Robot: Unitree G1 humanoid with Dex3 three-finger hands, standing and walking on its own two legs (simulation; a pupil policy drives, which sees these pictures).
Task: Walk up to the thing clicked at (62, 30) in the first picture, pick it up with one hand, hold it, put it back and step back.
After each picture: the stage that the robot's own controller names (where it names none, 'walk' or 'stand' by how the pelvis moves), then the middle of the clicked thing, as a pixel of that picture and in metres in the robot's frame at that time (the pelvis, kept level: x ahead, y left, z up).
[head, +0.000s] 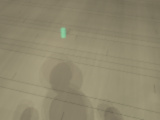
stand; (63, 32) +1.65 +0.24 -0.72
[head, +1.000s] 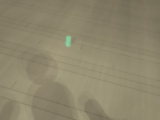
walk; (68, 41) +1.52 +0.12 -0.70
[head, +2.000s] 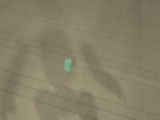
walk; (68, 65) +1.01 +0.10 -0.70
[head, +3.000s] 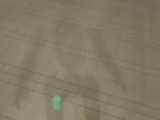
walk; (56, 102) +0.65 +0.16 -0.71
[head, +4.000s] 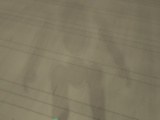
stand; out of the picture +0.44 +0.18 -0.71
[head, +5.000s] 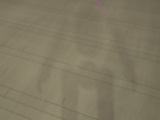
stand; out of the picture +0.39 +0.17 -0.72
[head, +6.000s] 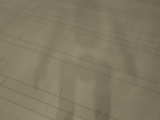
stand; out of the picture +0.39 +0.18 -0.71
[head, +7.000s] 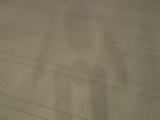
stand; out of the picture +0.35 +0.19 -0.72
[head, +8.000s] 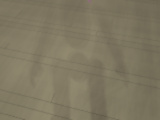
stand; out of the picture +0.36 +0.22 -0.72
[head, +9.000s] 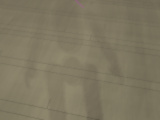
stand; out of the picture +0.35 +0.23 -0.72
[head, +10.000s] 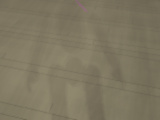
stand; out of the picture +0.33 +0.21 -0.73
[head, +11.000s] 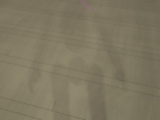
stand; out of the picture +0.34 +0.20 -0.73
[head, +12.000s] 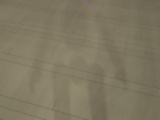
stand; out of the picture +0.34 +0.20 -0.73
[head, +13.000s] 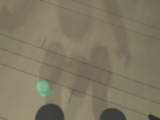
go down; (43, 88) +0.41 +0.21 -0.47
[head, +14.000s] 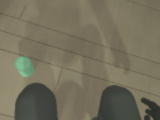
go down; (25, 67) +0.43 +0.25 -0.31
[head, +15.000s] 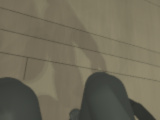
close in; out of the picture +0.40 +0.29 -0.23
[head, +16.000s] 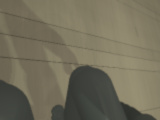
close; out of the picture +0.39 +0.30 -0.21
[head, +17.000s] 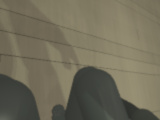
lift; out of the picture +0.35 +0.29 -0.22
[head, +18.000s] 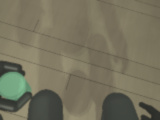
lift; (16, 88) +0.30 +0.23 -0.04
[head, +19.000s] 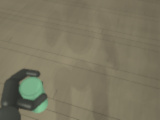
hold; (34, 95) +0.32 +0.17 +0.02
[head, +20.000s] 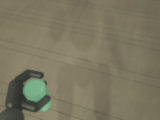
hold; (38, 95) +0.32 +0.16 +0.01
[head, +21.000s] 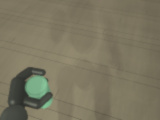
crouch; (40, 93) +0.33 +0.16 +0.01
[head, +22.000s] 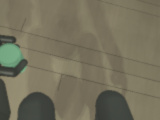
crouch; (13, 60) +0.42 +0.23 -0.08
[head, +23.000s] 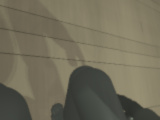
lower; out of the picture +0.39 +0.33 -0.22
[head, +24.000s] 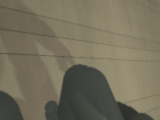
lower; out of the picture +0.41 +0.32 -0.23
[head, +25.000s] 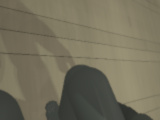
lower; out of the picture +0.41 +0.32 -0.22
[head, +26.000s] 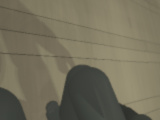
lower; out of the picture +0.40 +0.32 -0.22
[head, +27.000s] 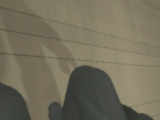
loosen; out of the picture +0.39 +0.30 -0.22
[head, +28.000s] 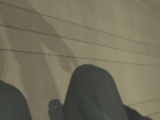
withdraw; out of the picture +0.39 +0.30 -0.22
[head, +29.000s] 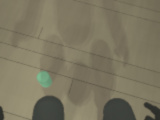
walk; (44, 79) +0.43 +0.22 -0.43
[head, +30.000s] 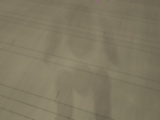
stand; out of the picture +0.38 +0.17 -0.66
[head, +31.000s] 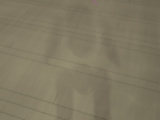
stand; out of the picture +0.36 +0.18 -0.67
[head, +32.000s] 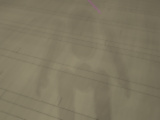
stand; out of the picture +0.39 +0.17 -0.71
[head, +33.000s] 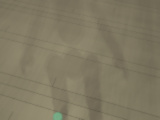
walk; (58, 119) +0.42 +0.14 -0.70
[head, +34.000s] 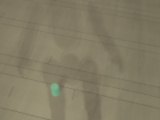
walk; (55, 89) +0.61 +0.20 -0.70
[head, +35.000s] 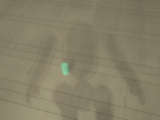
walk; (65, 68) +0.93 +0.23 -0.71
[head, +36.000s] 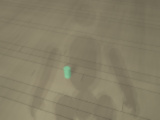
stand; (67, 72) +1.00 +0.18 -0.72
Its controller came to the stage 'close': yes
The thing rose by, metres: 0.71
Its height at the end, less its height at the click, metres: +0.00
